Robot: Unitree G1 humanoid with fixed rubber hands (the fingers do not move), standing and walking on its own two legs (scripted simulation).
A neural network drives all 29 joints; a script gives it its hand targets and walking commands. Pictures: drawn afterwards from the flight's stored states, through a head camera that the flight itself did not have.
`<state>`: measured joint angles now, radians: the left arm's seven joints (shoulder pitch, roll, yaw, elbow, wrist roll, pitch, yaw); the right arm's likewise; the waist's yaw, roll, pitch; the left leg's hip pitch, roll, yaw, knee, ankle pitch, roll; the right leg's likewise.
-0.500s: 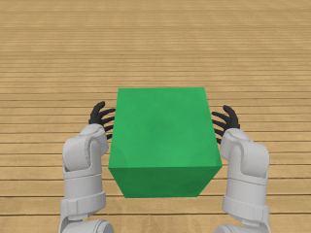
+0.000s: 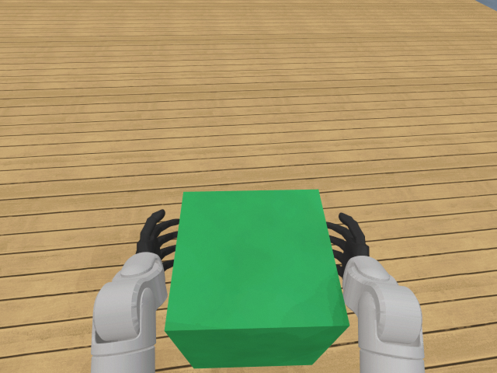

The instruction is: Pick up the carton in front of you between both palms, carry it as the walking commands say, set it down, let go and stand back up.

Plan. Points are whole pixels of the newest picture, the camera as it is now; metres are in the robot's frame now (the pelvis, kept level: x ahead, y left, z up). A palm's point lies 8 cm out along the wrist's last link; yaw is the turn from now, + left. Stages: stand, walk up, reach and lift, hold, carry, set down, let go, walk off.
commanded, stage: carry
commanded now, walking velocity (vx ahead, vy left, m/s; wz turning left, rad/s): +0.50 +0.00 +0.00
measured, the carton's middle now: (252, 284) +0.29 +0.00 +0.00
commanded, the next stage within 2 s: none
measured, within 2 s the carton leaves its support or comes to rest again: neither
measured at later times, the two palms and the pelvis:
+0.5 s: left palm (188, 142) +0.55 +0.13 +0.08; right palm (330, 139) +0.58 -0.17 +0.07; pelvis +0.34 -0.04 -0.01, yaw +5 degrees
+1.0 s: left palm (184, 69) +0.88 +0.19 +0.07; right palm (290, 70) +0.88 -0.11 +0.07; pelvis +0.65 +0.03 -0.01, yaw +0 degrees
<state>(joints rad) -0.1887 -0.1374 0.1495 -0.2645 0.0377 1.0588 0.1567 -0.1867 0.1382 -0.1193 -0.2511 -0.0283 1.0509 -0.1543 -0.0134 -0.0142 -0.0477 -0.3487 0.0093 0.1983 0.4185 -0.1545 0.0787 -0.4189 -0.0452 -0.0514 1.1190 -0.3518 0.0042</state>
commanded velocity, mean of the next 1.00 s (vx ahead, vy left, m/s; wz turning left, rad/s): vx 0.39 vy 0.00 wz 0.00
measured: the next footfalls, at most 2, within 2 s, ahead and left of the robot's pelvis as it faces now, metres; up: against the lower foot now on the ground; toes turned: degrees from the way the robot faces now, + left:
right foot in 0.34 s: +0.45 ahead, -0.12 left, +0.00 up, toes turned -8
left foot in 0.88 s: +0.77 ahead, +0.13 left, +0.00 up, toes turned +4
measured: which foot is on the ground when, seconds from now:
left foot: down 0.00-0.38, up 0.40-0.86, down 0.88-1.00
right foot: up 0.00-0.32, down 0.34-0.88, up 0.90-1.00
